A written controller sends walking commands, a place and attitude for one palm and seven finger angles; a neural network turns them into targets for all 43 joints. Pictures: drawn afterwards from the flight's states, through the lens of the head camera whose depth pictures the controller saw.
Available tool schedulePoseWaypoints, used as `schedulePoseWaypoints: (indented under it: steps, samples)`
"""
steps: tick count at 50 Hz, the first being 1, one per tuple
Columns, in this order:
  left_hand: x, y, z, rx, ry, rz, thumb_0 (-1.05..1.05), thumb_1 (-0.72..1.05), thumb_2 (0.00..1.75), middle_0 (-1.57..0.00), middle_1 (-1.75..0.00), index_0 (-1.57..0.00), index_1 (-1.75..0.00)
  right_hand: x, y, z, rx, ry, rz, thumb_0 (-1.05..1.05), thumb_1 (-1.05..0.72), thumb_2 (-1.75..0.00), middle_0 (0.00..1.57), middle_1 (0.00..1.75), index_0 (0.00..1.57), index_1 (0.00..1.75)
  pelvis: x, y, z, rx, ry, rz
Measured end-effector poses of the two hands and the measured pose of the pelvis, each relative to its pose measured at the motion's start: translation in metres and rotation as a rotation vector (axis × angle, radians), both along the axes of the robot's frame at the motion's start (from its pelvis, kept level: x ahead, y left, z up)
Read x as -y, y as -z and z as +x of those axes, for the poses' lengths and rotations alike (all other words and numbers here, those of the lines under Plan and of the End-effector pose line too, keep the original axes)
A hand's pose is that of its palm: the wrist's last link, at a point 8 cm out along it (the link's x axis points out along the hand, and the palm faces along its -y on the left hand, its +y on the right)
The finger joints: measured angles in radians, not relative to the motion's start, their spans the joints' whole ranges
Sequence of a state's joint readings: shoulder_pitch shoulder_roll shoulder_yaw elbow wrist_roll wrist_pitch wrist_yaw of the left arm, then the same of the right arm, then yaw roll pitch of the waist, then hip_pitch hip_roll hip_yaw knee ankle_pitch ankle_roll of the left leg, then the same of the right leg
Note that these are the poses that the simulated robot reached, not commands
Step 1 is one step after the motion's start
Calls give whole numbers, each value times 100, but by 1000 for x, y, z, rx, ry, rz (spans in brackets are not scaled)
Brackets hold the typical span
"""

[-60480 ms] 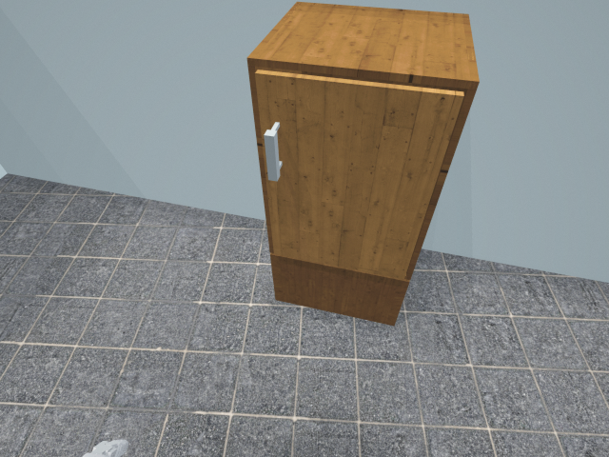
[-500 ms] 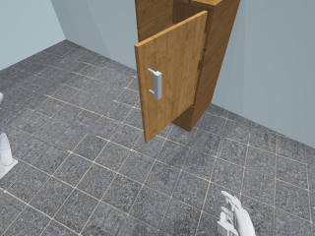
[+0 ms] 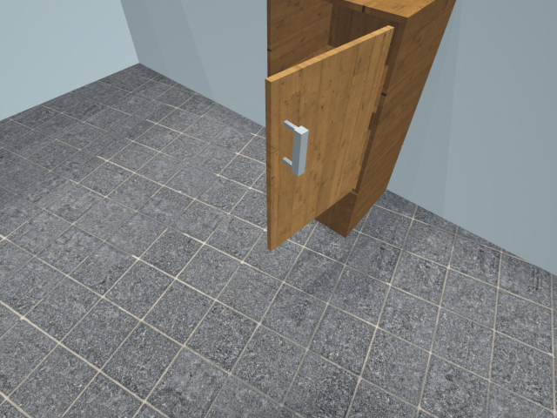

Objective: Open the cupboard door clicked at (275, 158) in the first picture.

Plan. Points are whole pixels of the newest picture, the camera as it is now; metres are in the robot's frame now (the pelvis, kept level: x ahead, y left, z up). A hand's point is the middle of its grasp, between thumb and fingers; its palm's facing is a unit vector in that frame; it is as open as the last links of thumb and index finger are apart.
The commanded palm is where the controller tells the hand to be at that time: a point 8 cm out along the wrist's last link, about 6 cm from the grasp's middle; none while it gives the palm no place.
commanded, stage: let the arm hang, fingers relaxed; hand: left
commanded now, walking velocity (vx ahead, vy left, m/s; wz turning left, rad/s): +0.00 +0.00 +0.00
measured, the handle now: (293, 148) +0.69 +0.01 -0.03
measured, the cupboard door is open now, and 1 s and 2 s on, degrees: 82 82 82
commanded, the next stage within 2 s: look to check the result in 0.58 s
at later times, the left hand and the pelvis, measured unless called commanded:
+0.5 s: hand out of the picture +0.01 +0.18 -0.17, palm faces +0.02 -0.99 -0.16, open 7.3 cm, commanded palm none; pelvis +0.01 +0.02 +0.00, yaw -2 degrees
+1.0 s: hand out of the picture +0.00 +0.19 -0.17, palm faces +0.01 -0.98 -0.18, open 7.4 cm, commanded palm none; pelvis +0.02 +0.03 +0.01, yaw -2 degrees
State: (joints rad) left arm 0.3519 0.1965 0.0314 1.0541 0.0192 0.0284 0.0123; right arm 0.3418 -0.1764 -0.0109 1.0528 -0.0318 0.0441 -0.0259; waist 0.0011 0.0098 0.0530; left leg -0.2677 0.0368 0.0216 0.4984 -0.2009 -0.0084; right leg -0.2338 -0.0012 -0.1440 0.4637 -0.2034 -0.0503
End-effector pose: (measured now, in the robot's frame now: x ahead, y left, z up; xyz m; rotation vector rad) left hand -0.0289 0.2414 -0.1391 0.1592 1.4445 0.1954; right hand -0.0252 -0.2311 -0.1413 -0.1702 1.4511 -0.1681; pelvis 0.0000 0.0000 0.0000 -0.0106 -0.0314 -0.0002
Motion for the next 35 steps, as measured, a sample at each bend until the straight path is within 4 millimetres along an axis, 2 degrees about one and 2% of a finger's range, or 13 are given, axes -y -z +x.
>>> schedulePoseWaypoints:
  steps: [5,10,14,17,22,35]
  samples:
    - [-4,-5,-7,-39,-3,11,0,92,90,-20,-30,-20,-30,-27,8,-4,0,21,61,1,-91,-90,20,30,20,30,-7,-2,3,4,12,5]
    - [1,-3,7,-10,3,-6,1,91,90,-20,-30,-20,-30,-51,11,-3,0,29,108,0,-91,-90,20,30,20,30,-12,-3,5,5,19,11]
    - [9,0,22,26,13,-34,1,91,90,-20,-30,-20,-30,-63,11,-1,4,38,122,0,-91,-90,20,30,20,30,-16,-3,7,5,24,13]
    - [15,2,32,48,22,-54,1,91,90,-20,-30,-20,-30,-66,10,1,10,46,120,0,-91,-90,20,30,20,30,-18,-4,9,5,27,15]
    - [13,4,34,42,24,-60,2,93,90,-20,-30,-20,-30,-66,8,4,18,56,103,0,-91,-90,20,30,20,30,-21,-4,12,8,29,15]
    - [7,4,21,-10,13,-65,1,91,90,-20,-30,-20,-30,-59,4,8,2,53,67,0,-91,-90,20,30,20,30,-28,-5,16,5,33,14]
